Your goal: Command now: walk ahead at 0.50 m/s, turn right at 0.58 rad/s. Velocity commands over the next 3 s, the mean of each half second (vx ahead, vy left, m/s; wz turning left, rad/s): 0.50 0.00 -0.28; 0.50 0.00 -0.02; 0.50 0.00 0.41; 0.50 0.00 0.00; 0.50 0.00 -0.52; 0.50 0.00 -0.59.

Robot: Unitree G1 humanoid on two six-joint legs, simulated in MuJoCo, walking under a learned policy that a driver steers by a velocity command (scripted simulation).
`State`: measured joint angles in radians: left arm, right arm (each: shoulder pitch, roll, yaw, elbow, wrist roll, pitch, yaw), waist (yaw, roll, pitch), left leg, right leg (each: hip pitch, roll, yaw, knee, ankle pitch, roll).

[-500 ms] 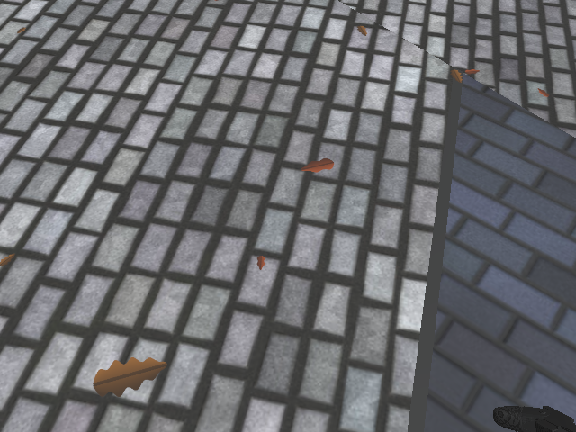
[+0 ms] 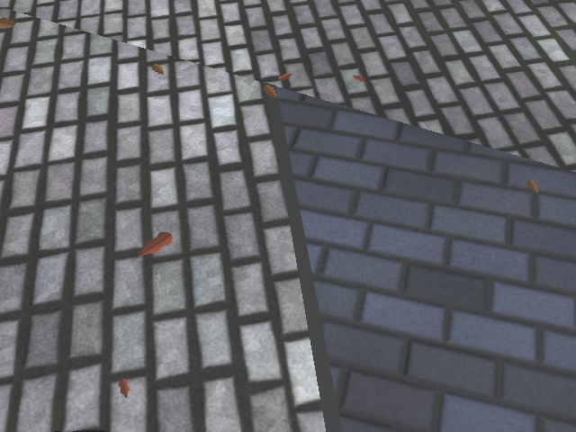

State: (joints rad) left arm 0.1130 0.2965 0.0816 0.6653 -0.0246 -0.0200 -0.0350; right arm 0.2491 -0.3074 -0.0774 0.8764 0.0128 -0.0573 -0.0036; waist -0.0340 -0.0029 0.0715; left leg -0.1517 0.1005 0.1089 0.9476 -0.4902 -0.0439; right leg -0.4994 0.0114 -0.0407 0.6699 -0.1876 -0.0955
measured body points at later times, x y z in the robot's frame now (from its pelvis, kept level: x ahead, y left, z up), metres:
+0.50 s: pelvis +0.30 +0.02 +0.00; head +0.33 +0.02 +0.45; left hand +0.33 +0.31 -0.12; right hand +0.49 -0.25 -0.08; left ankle +0.44 +0.11 -0.72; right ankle +0.10 -0.07 -0.71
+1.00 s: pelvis +0.58 -0.03 +0.01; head +0.61 -0.04 +0.46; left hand +0.84 +0.17 -0.06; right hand +0.52 -0.31 -0.12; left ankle +0.44 +0.11 -0.72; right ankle +0.71 -0.16 -0.71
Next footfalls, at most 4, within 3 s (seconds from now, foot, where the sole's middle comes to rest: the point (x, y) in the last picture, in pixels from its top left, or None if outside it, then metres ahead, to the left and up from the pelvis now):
0.48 left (258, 413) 0.48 0.11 -0.75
1.02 right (368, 300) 0.74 -0.17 -0.75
1.56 left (264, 219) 1.01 0.09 -0.75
2.08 right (310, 130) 1.36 -0.06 -0.75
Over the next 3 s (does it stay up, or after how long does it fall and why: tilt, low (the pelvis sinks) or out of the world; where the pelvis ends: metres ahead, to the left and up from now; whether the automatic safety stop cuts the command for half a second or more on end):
stays up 1.66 -0.05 -0.04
